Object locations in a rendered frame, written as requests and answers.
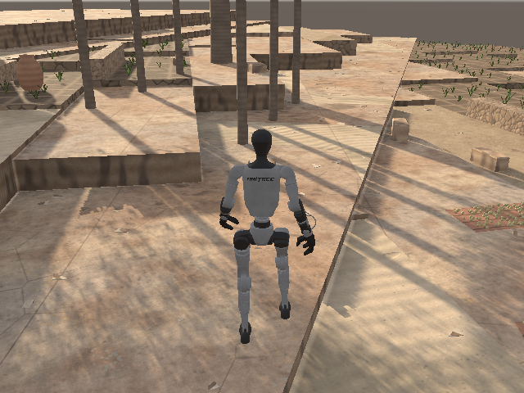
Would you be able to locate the left robot hand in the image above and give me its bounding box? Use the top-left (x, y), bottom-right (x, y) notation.
top-left (219, 215), bottom-right (239, 230)

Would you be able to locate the left robot forearm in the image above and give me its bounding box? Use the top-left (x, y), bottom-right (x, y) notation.
top-left (219, 197), bottom-right (232, 220)

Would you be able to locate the right robot hand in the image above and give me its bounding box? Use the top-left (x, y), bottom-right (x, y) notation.
top-left (296, 233), bottom-right (315, 255)

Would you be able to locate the robot right foot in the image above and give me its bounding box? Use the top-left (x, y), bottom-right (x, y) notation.
top-left (279, 301), bottom-right (291, 319)

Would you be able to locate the right robot upper arm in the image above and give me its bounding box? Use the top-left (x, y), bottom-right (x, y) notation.
top-left (278, 165), bottom-right (301, 212)

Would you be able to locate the robot torso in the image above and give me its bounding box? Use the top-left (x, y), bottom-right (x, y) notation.
top-left (242, 161), bottom-right (281, 246)

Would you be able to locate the right robot forearm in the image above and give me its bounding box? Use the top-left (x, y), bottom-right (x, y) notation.
top-left (294, 199), bottom-right (313, 237)

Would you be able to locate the left robot upper arm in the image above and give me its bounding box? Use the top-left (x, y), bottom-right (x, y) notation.
top-left (222, 165), bottom-right (245, 209)

